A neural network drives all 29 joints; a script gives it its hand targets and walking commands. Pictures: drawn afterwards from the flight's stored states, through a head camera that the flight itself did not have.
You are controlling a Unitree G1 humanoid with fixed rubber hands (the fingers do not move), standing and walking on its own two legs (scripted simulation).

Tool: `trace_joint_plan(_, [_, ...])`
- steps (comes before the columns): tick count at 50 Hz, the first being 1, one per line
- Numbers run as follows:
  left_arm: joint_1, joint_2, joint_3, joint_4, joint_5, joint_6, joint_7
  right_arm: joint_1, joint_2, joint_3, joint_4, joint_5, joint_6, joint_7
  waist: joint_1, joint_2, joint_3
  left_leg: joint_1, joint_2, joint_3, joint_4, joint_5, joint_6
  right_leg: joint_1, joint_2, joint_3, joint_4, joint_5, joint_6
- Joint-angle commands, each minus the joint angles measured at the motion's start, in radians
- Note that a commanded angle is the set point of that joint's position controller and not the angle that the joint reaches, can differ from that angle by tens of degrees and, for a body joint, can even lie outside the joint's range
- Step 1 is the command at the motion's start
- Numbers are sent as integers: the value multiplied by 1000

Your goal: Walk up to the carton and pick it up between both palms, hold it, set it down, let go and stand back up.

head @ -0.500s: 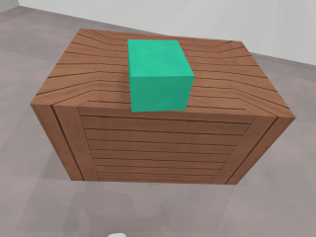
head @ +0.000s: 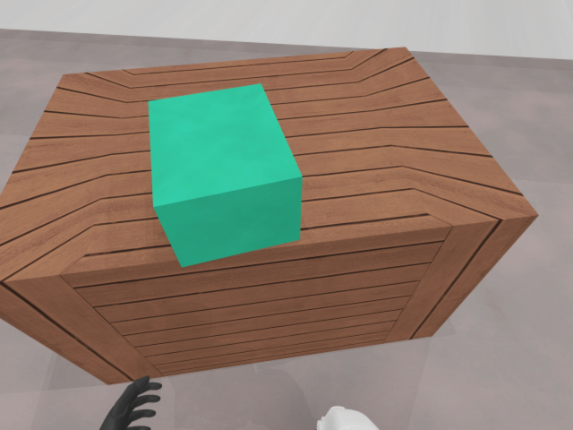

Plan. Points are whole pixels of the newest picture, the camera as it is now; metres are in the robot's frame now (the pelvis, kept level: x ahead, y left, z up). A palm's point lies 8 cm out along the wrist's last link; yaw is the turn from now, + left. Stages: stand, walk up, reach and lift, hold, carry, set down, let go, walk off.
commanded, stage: walk up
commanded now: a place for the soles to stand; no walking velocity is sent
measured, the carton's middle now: (223, 170) +0.57 +0.10 +0.01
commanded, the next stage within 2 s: none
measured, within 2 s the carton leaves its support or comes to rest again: neither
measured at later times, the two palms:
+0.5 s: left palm out of the picture +0.09 +0.25 -0.12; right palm (443, 382) +0.19 -0.24 -0.08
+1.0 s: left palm out of the picture +0.09 +0.27 -0.10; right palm out of the picture +0.13 -0.25 -0.09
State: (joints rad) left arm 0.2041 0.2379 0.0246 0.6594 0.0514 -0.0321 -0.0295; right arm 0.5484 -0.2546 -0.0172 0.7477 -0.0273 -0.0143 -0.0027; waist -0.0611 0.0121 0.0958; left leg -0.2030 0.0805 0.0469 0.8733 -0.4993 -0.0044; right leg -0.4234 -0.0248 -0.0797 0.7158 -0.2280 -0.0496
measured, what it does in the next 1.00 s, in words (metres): steps on the spot: left foot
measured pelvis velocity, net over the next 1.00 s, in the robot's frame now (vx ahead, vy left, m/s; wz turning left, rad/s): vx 0.06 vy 0.00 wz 0.17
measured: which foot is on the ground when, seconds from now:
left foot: up 0.00-0.32, down 0.34-1.00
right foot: down 0.00-1.00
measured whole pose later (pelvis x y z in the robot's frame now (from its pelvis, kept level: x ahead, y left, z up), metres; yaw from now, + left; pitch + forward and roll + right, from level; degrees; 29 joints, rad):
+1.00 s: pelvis +0.06 +0.00 +0.02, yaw +10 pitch -2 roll -1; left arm 0.32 0.29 0.00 0.73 0.02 0.02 -0.01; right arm 0.41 -0.24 -0.03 0.77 -0.01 0.01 0.02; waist -0.01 -0.02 0.02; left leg -0.34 -0.03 -0.08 0.58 -0.20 0.01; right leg -0.24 -0.06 -0.21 0.58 -0.31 -0.03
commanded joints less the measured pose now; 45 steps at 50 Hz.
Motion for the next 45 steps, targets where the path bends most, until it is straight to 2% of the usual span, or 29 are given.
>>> trace_joint_plan(1, [257, 227, 76, -20, -43, 10, 51, -27, -152, -47, -156, -5, 10, -17, 168, -138, -65, -433, -57, -88, 469, -48, 11, 383, -382, 560, -388, 105, -248])
trace_joint_plan(3, [165, 210, 59, -29, -35, 16, 54, 7, -109, -51, -143, 8, 4, -6, 115, -158, -20, -384, -36, -106, 395, 24, 9, 248, -306, 340, -388, 140, -185])
trace_joint_plan(5, [90, 169, 49, -40, -29, 8, 51, 15, -93, -49, -129, 6, 9, 3, 70, -108, 13, -305, -30, -107, 332, 73, -4, 131, -273, 254, -409, 107, -176])
trace_joint_plan(6, [81, 157, 43, -31, -26, 2, 48, 18, -88, -48, -128, 1, 9, 5, 65, -103, 1, -280, -33, -97, 298, 84, -13, 119, -267, 237, -402, 150, -193])
trace_joint_plan(7, [65, 148, 32, -29, -31, -4, 49, -3, -79, -45, -133, -1, 9, 0, 64, -105, 16, -255, -36, -105, 236, 93, -23, 83, -272, 206, -385, 280, -201])
trace_joint_plan(9, [35, 139, 20, -38, -38, -12, 48, -29, -67, -38, -131, 5, 9, -2, 50, -110, -6, -167, -46, -100, 144, 142, -36, 24, -239, 129, -348, 474, -188])
trace_joint_plan(11, [7, 162, 18, -45, -36, -4, 50, -41, -49, -30, -133, 17, 8, -1, 45, -154, -53, -132, -42, -72, -4, 191, -44, 79, -219, 85, -290, 529, -178])
trace_joint_plan(13, [25, 185, 23, -39, -45, 16, 45, -117, -57, -30, -149, 14, 8, -8, 69, -179, -56, -106, -51, -31, -93, 246, -42, 109, -215, 82, -233, 575, -166])
trace_joint_plan(14, [66, 186, 23, -35, -46, 18, 45, -149, -57, -28, -157, 6, 8, -13, 85, -151, -60, -117, -63, -17, -144, 270, -27, 155, -226, 102, -209, 655, -145])
trace_joint_plan(15, [79, 198, 21, -36, -49, 23, 45, -160, -66, -36, -156, 1, 6, -17, 77, -133, -97, -67, -64, -22, -208, 326, -13, 161, -240, 105, -165, 670, -126])
trace_joint_plan(16, [50, 209, 16, -48, -53, 30, 43, -141, -80, -40, -158, 1, 3, -19, 49, -125, -124, 7, -59, -31, -294, 402, 2, 136, -246, 102, -135, 588, -112])
trace_joint_plan(17, [39, 204, 8, -51, -55, 34, 39, -152, -103, -45, -168, 3, -4, -19, 42, -83, -145, 62, -52, -66, -378, 502, 22, 104, -228, 115, -108, 458, -84])
trace_joint_plan(18, [81, 164, -10, -51, -59, 36, 32, -163, -164, -57, -175, 0, -11, -19, 50, 32, -208, 146, 60, -199, -389, 633, 65, 45, -173, 64, -30, 195, -33])
trace_joint_plan(19, [140, 110, -28, -50, -67, 47, 33, -212, -214, -66, -184, 11, -5, -19, 77, 146, -240, 61, 222, -408, -433, 618, 168, 88, -63, 5, 64, -196, 27])
trace_joint_plan(20, [146, 112, -20, -30, -63, 69, 44, -255, -228, -67, -182, 32, 8, -17, 72, 156, -201, -61, 264, -424, -458, 547, 265, 152, -35, 36, 98, -348, 38])
trace_joint_plan(21, [116, 117, -15, -26, -54, 76, 46, -301, -217, -65, -187, 39, 12, -16, 69, 206, -154, -140, 238, -415, -481, 463, 267, 165, -46, 58, 68, -349, 40])
trace_joint_plan(22, [101, 141, -6, -25, -56, 74, 43, -324, -190, -54, -190, 40, 15, -15, 70, 180, -144, -170, 186, -364, -493, 394, 231, 178, -40, 67, 24, -320, 40])
trace_joint_plan(24, [112, 171, 9, -18, -61, 54, 36, -356, -186, -42, -192, 33, 19, -14, 89, 123, -115, -209, 91, -277, -457, 293, 129, 209, -43, 71, -148, -118, 36])
trace_joint_plan(25, [127, 175, 8, -12, -52, 44, 33, -352, -176, -39, -188, 30, 18, -10, 88, 109, -136, -199, 74, -268, -435, 253, 95, 229, -61, 89, -194, -57, 26])
trace_joint_plan(27, [85, 192, 17, -15, -46, 35, 29, -321, -144, -36, -169, 38, 21, -2, 61, 45, -104, -188, 38, -232, -438, 68, 59, 159, -106, 131, -267, -178, 1])
trace_joint_plan(29, [78, 188, 21, -11, -47, 33, 24, -311, -154, -45, -153, 36, 26, 5, 56, 34, -46, -178, 8, -220, -438, -69, 47, 57, -128, 150, -340, -407, -6])
trace_joint_plan(31, [88, 179, 23, -7, -50, 31, 19, -311, -152, -52, -136, 27, 24, 9, 60, 30, 0, -185, -14, -205, -429, -69, 42, 14, -131, 150, -372, -476, 0])
trace_joint_plan(33, [73, 190, 21, -11, -52, 25, 19, -304, -136, -46, -127, 24, 12, 13, 56, -44, 13, -169, -25, -190, -390, 51, 43, 9, -156, 159, -402, -426, -4])
trace_joint_plan(35, [54, 195, 19, -11, -51, 17, 22, -295, -135, -47, -121, 19, -2, 12, 49, -66, -29, -119, -47, -155, -340, 205, 35, 40, -187, 153, -412, -339, -19])
trace_joint_plan(36, [45, 194, 21, -13, -48, 16, 23, -283, -133, -50, -118, 18, -7, 12, 41, -79, -73, -97, -55, -144, -326, 217, 32, 60, -193, 133, -408, -330, -25])
trace_joint_plan(40, [27, 201, 27, -28, -50, 33, 24, -257, -127, -54, -121, 17, -4, 10, 49, -99, -77, -95, -58, -163, -336, 144, 37, 55, -200, 93, -393, -428, -29])
trace_joint_plan(41, [22, 199, 24, -26, -54, 36, 23, -254, -130, -53, -118, 23, -5, 11, 48, -97, -65, -125, -47, -190, -363, 133, 39, 66, -179, 82, -376, -424, -23])
trace_joint_plan(43, [98, 192, 33, -23, -32, 36, 26, -203, -143, -60, -95, 12, 6, 13, 65, -53, -40, -192, -61, -213, -386, -69, 53, 83, -184, 87, -396, -579, -27])
trace_joint_plan(45, [114, 202, 31, -18, -32, 36, 29, -200, -141, -60, -95, 9, 9, 14, 70, -48, -2, -230, -57, -224, -390, -47, 56, 93, -201, 96, -395, -568, -27])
